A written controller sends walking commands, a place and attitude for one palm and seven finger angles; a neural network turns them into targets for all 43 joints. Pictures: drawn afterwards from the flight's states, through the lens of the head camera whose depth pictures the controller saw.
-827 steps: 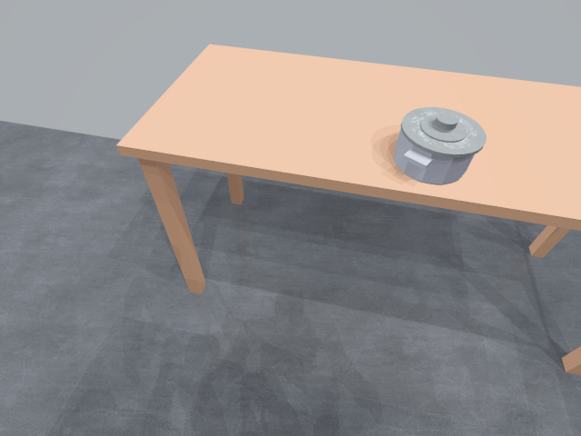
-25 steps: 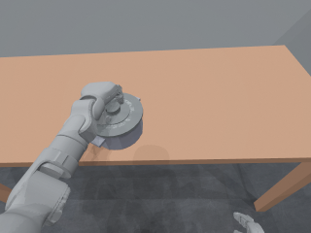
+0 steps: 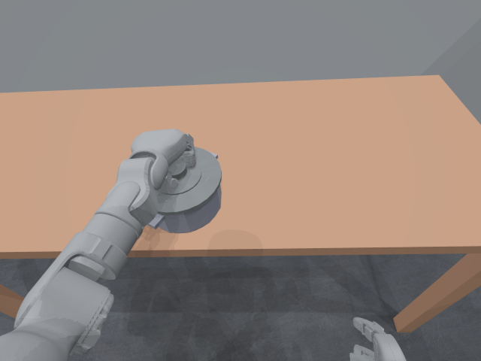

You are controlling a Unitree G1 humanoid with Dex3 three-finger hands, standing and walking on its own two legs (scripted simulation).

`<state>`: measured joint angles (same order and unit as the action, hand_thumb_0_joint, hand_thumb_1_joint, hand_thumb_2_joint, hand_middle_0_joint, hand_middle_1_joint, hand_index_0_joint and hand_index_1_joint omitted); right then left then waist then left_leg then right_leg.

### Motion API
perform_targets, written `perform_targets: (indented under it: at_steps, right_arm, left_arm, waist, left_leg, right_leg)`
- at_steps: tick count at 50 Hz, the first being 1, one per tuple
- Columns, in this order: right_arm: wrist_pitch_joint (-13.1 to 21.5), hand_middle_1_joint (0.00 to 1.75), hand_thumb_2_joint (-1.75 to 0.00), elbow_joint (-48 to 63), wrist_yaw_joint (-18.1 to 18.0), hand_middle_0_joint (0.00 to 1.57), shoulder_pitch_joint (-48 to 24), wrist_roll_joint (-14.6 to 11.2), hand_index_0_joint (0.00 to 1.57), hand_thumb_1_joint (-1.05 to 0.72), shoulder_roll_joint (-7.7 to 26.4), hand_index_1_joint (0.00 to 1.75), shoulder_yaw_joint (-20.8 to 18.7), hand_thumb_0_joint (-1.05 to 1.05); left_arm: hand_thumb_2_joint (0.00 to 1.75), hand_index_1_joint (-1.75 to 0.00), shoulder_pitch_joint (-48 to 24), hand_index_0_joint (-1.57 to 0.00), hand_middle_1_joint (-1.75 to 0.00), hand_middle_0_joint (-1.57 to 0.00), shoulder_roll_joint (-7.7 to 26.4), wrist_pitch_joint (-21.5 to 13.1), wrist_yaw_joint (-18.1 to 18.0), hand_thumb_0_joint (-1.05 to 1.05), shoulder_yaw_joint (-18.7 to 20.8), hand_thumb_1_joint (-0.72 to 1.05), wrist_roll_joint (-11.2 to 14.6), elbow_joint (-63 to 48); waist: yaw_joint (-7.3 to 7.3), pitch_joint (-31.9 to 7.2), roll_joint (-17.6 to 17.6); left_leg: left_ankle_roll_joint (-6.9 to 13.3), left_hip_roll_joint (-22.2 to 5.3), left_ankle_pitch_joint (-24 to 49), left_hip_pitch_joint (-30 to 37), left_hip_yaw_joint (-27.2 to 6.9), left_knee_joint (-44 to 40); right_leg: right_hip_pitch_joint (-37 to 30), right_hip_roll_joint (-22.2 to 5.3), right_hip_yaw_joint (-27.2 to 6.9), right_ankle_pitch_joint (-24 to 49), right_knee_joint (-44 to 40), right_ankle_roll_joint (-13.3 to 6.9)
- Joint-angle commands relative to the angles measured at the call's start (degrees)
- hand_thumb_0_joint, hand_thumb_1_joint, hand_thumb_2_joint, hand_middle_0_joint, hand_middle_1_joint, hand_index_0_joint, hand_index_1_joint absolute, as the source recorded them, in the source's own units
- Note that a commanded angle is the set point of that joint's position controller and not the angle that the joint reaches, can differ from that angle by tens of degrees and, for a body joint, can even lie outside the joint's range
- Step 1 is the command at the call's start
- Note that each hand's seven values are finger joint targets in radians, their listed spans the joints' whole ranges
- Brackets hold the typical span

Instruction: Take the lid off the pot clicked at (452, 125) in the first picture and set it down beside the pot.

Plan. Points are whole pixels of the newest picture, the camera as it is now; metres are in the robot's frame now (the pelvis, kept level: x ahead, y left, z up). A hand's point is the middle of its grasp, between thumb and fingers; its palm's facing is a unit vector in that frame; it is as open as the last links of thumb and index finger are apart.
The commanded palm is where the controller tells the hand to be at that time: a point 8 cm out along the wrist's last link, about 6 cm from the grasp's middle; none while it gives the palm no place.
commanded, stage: close the fingers and squeeze the knob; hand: left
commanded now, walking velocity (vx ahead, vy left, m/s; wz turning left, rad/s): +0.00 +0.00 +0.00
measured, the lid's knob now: (175, 169) +0.45 +0.14 +0.07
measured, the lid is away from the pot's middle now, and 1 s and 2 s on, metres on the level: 0.00 0.00 0.01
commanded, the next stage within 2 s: lift the lid straight up in 0.68 s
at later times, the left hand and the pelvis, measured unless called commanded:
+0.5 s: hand (167, 173) +0.42 +0.14 +0.09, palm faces -0.29 -0.07 -0.96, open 7.4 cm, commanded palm +0.40 +0.15 +0.16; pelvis +0.00 -0.01 +0.00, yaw +0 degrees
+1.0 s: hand (164, 172) +0.42 +0.15 +0.10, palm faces -0.28 -0.06 -0.96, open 7.4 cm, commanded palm +0.40 +0.15 +0.18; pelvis +0.00 +0.00 +0.00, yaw +0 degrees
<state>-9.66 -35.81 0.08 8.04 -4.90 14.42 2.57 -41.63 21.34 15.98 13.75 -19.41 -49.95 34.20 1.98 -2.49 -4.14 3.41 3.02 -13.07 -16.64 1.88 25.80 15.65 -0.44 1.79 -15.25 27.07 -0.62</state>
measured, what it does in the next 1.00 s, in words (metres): stands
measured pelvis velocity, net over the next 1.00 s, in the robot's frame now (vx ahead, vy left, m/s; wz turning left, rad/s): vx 0.00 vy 0.00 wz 0.00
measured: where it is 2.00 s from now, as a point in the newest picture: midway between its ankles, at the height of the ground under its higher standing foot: outside the picture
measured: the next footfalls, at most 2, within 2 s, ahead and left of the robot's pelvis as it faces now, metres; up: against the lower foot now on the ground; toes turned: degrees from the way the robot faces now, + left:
none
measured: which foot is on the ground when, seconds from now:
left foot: down 0.00-1.00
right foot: down 0.00-1.00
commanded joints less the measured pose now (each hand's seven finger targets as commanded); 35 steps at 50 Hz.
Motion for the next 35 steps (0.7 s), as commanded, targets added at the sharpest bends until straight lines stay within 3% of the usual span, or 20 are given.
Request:
perform_targets:
  at_steps: [1, 2, 3, 5, 10, 14, 17, 19, 20, 21, 22, 25, 27, 28, 29, 31, 32, 33, 34, 35]
  right_arm:
    - [2.1, 0.3, -0.9, 8.1, -0.1, 0.2, -5.7, -0.3, 0.2, -0.9, 6.3, 0.3, -2.0, 0.0]
    - [2.1, 0.3, -0.9, 8.0, -0.1, 0.2, -5.6, -0.2, 0.2, -0.9, 6.3, 0.3, -2.0, 0.0]
    - [2.1, 0.3, -0.9, 8.5, 0.0, 0.2, -6.0, -0.2, 0.2, -0.9, 6.3, 0.3, -2.1, 0.0]
    - [2.0, 0.3, -0.9, 7.8, 0.1, 0.2, -5.4, -0.3, 0.2, -0.9, 6.3, 0.3, -2.1, 0.0]
    - [1.9, 0.3, -0.9, 7.7, -0.7, 0.2, -5.5, -0.4, 0.2, -0.9, 6.9, 0.3, -1.8, 0.0]
    - [2.1, 0.3, -0.9, 8.0, -0.6, 0.2, -5.7, -0.4, 0.2, -0.9, 6.7, 0.3, -2.0, 0.0]
    - [2.0, 0.3, -0.9, 7.7, -0.8, 0.2, -5.7, -0.5, 0.2, -0.9, 6.9, 0.3, -1.7, 0.0]
    - [2.0, 0.3, -0.9, 7.7, -0.9, 0.2, -5.5, -0.4, 0.2, -0.9, 7.0, 0.3, -1.9, 0.0]
    - [1.8, 0.3, -0.9, 7.5, -0.9, 0.2, -5.6, -0.5, 0.2, -0.9, 7.1, 0.3, -1.7, 0.0]
    - [2.0, 0.3, -0.9, 7.9, -1.0, 0.2, -5.9, -0.5, 0.2, -0.9, 6.8, 0.3, -1.8, 0.0]
    - [1.9, 0.3, -0.9, 7.6, -1.0, 0.2, -5.8, -0.6, 0.2, -0.9, 7.0, 0.3, -1.7, 0.0]
    - [1.8, 0.3, -0.9, 7.5, -0.9, 0.2, -5.6, -0.5, 0.2, -0.9, 6.8, 0.3, -1.9, 0.0]
    - [2.0, 0.3, -0.9, 8.0, -0.8, 0.2, -5.7, -0.5, 0.2, -0.9, 6.9, 0.3, -2.0, 0.0]
    - [2.0, 0.3, -0.9, 8.5, -0.8, 0.2, -6.3, -0.3, 0.2, -0.9, 7.0, 0.3, -2.0, 0.0]
    - [2.0, 0.3, -0.9, 8.1, -0.7, 0.2, -6.0, -0.4, 0.2, -0.9, 6.7, 0.3, -1.9, 0.0]
    - [1.6, 0.3, -0.9, 7.9, -0.5, 0.2, -6.0, -0.5, 0.2, -0.9, 6.6, 0.3, -2.3, 0.0]
    - [1.7, 0.3, -0.9, 7.9, -0.5, 0.2, -6.1, -0.5, 0.2, -0.9, 6.6, 0.3, -2.2, 0.0]
    - [1.8, 0.3, -0.9, 8.0, -0.6, 0.2, -5.9, -0.3, 0.2, -0.9, 7.2, 0.3, -2.3, 0.0]
    - [1.8, 0.3, -0.9, 8.0, -0.7, 0.2, -5.9, -0.5, 0.2, -0.9, 7.0, 0.3, -2.0, 0.0]
    - [1.6, 0.3, -0.9, 7.6, -0.7, 0.2, -5.9, -0.5, 0.2, -0.9, 6.9, 0.3, -1.9, 0.0]
  left_arm:
    - [0.73, -0.99, -25.6, -0.81, -0.99, -0.81, 11.7, -0.3, -2.1, 0.0, 6.4, 0.45, -1.0, -11.5]
    - [0.71, -0.99, -26.8, -0.82, -0.99, -0.82, 12.2, -0.3, -2.2, 0.0, 6.7, 0.47, -1.1, -12.9]
    - [0.69, -0.99, -26.4, -0.83, -0.99, -0.83, 10.3, -0.4, -1.9, 0.0, 5.5, 0.48, -0.8, -12.9]
    - [0.77, -0.97, -25.9, -0.8, -0.98, -0.8, 10.3, 0.0, -2.0, 0.0, 5.3, 0.44, -0.9, -11.6]
    - [0.84, -0.95, -25.2, -0.77, -0.96, -0.78, 14.7, -0.3, -1.8, 0.0, 8.5, 0.44, -0.7, -9.8]
    - [0.85, -0.95, -23.2, -0.77, -0.97, -0.79, 12.7, -0.7, -1.5, 0.0, 7.1, 0.47, -0.6, -10.0]
    - [0.87, -0.95, -25.6, -0.78, -0.97, -0.8, 15.4, -0.9, -1.6, 0.0, 8.6, 0.5, -1.1, -10.9]
    - [0.87, -0.95, -23.0, -0.79, -0.98, -0.81, 15.0, -0.9, -1.5, 0.0, 8.8, 0.52, -0.6, -8.3]
    - [0.88, -0.95, -25.5, -0.8, -0.98, -0.82, 15.9, -1.2, -1.5, 0.0, 9.0, 0.53, -0.9, -10.2]
    - [0.88, -0.96, -24.1, -0.8, -0.98, -0.82, 14.4, -0.9, -1.4, 0.0, 8.0, 0.54, -0.7, -9.1]
    - [0.89, -0.96, -24.9, -0.81, -0.98, -0.83, 16.0, -1.1, -1.5, 0.0, 9.1, 0.55, -1.0, -9.7]
    - [0.9, -0.96, -25.6, -0.82, -0.99, -0.84, 14.3, -1.2, -1.6, 0.0, 7.8, 0.58, -1.3, -10.0]
    - [0.91, -0.97, -25.0, -0.83, -1.0, -0.85, 16.1, -1.4, -1.8, 0.0, 9.4, 0.59, -1.4, -11.6]
    - [0.91, -0.97, -24.2, -0.84, -1.0, -0.86, 15.7, -1.7, -1.7, 0.0, 9.7, 0.6, -1.0, -12.5]
    - [0.92, -0.97, -22.2, -0.84, -1.0, -0.86, 13.7, -1.3, -1.8, 0.0, 7.9, 0.61, -1.0, -9.6]
    - [0.93, -0.98, -26.1, -0.85, -1.01, -0.87, 12.1, -1.0, -1.7, 0.0, 6.3, 0.63, -1.0, -12.5]
    - [0.93, -0.98, -25.1, -0.86, -1.01, -0.88, 12.1, -0.7, -1.8, 0.0, 6.3, 0.64, -1.0, -11.0]
    - [0.94, -0.98, -25.4, -0.86, -1.01, -0.88, 15.3, -1.0, -1.9, 0.0, 9.5, 0.65, -0.8, -12.1]
    - [0.94, -0.99, -23.3, -0.86, -1.01, -0.89, 14.2, -0.6, -1.9, 0.0, 8.1, 0.66, -1.0, -9.0]
    - [0.94, -0.99, -25.7, -0.87, -1.01, -0.89, 14.3, -0.6, -1.8, 0.0, 8.0, 0.67, -1.0, -9.8]
  waist:
    - [-0.35, -20.1, 4.4]
    - [-0.48, -21.0, 4.0]
    - [0.04, -20.2, 4.6]
    - [-0.05, -19.5, 4.4]
    - [-0.42, -19.7, 6.6]
    - [-0.26, -19.2, 5.0]
    - [-0.53, -20.0, 5.1]
    - [-0.42, -18.5, 6.1]
    - [-0.38, -19.1, 5.9]
    - [-0.38, -18.4, 5.6]
    - [-0.61, -19.7, 5.2]
    - [-0.21, -19.7, 4.4]
    - [-0.79, -21.4, 4.7]
    - [-0.87, -21.7, 4.8]
    - [-0.5, -19.5, 5.1]
    - [-0.02, -19.7, 4.4]
    - [-0.16, -19.7, 4.9]
    - [-0.56, -20.8, 5.7]
    - [-0.38, -19.4, 5.9]
    - [-0.37, -19.6, 5.6]
  left_leg:
    - [0.5, -1.4, 17.7, 10.4, -3.3, -0.9]
    - [0.6, -1.5, 18.4, 11.2, -3.5, -0.8]
    - [0.6, -1.5, 18.8, 10.6, -3.6, -0.7]
    - [0.5, -1.5, 18.1, 10.9, -3.5, -0.7]
    - [0.8, -1.1, 15.2, 8.4, -2.8, -1.1]
    - [0.8, -1.1, 16.9, 8.9, -2.9, -0.6]
    - [0.8, -1.0, 15.8, 8.6, -2.7, -1.0]
    - [0.9, -1.1, 15.0, 7.3, -2.4, -0.8]
    - [0.9, -1.1, 15.2, 7.7, -2.6, -1.0]
    - [0.9, -1.0, 15.1, 7.5, -2.4, -0.9]
    - [0.8, -1.0, 15.2, 7.9, -2.6, -1.1]
    - [0.8, -1.2, 15.8, 8.7, -2.6, -0.9]
    - [0.9, -1.1, 17.0, 9.3, -2.9, -0.7]
    - [1.0, -1.2, 17.4, 9.0, -2.8, -0.7]
    - [0.9, -1.3, 16.8, 8.6, -2.7, -0.6]
    - [0.8, -1.5, 16.7, 9.8, -3.0, -0.8]
    - [0.9, -1.3, 16.3, 9.7, -2.9, -0.8]
    - [1.1, -1.4, 16.9, 9.2, -3.0, -0.8]
    - [0.9, -1.3, 15.7, 8.3, -2.7, -0.9]
    - [0.8, -1.2, 15.3, 8.4, -2.7, -1.2]
  right_leg:
    - [-5.8, 0.6, -0.8, 20.3, -1.5, -1.7]
    - [-5.8, 0.6, -0.8, 20.8, -1.5, -1.8]
    - [-5.5, 0.6, -0.7, 20.8, -1.8, -1.9]
    - [-4.8, 0.8, -0.5, 20.2, -1.7, -1.7]
    - [-7.7, 0.5, -1.4, 20.8, -2.1, -1.4]
    - [-7.1, 0.5, -1.3, 21.7, -1.8, -1.6]
    - [-8.0, 0.3, -1.6, 22.0, -2.0, -1.4]
    - [-8.1, 0.3, -1.8, 21.8, -2.2, -1.4]
    - [-8.0, 0.3, -1.8, 21.9, -2.2, -1.4]
    - [-7.9, 0.2, -1.8, 21.9, -2.2, -1.4]
    - [-8.3, 0.2, -1.7, 21.7, -2.0, -1.4]
    - [-7.0, 0.4, -1.5, 21.3, -2.0, -1.5]
    - [-8.4, 0.4, -1.7, 22.4, -1.7, -1.5]
    - [-8.7, 0.3, -1.8, 22.7, -2.0, -1.7]
    - [-7.5, 0.4, -1.5, 22.2, -1.8, -1.5]
    - [-6.1, 0.5, -1.1, 21.1, -1.9, -1.6]
    - [-6.2, 0.5, -1.3, 21.0, -2.1, -1.5]
    - [-7.7, 0.4, -1.5, 21.9, -2.3, -1.7]
    - [-7.4, 0.5, -1.4, 21.2, -1.9, -1.5]
    - [-7.2, 0.5, -1.4, 21.0, -2.0, -1.5]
